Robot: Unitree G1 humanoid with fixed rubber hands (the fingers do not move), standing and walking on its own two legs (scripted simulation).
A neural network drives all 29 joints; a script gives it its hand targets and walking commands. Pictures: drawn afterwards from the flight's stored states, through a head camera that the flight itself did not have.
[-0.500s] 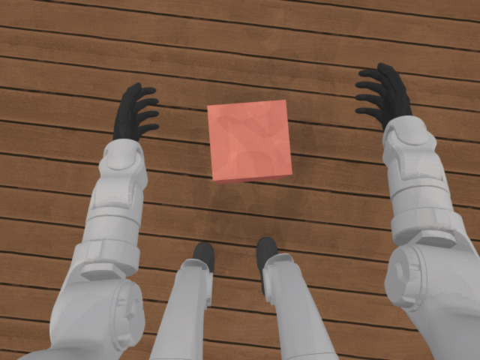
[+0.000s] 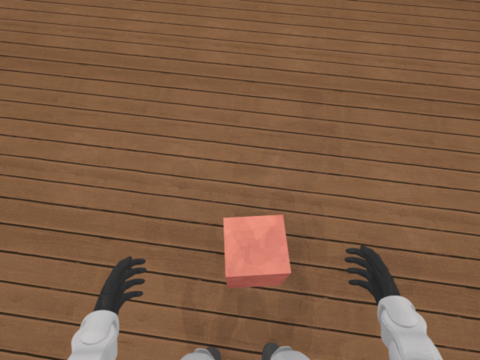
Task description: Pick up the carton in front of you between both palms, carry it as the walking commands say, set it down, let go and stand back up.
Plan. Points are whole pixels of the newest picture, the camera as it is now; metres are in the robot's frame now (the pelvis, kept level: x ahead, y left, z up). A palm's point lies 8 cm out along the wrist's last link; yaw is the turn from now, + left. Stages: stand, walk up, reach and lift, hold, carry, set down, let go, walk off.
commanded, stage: let go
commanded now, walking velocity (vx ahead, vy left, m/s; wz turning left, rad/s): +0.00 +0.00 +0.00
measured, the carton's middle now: (253, 253) +0.44 -0.05 -0.64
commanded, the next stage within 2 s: stand in 0.58 s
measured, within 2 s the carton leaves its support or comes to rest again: neither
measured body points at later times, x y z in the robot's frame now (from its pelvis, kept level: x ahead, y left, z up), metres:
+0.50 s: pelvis +0.02 +0.00 +0.01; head +0.03 +0.00 +0.46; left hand +0.19 +0.23 -0.06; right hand +0.19 -0.24 -0.06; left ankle -0.01 +0.11 -0.73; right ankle +0.00 -0.12 -0.73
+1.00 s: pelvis +0.03 -0.01 +0.01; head +0.04 +0.00 +0.46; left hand +0.16 +0.29 -0.09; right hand +0.19 -0.30 -0.08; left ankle -0.01 +0.11 -0.73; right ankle +0.00 -0.12 -0.73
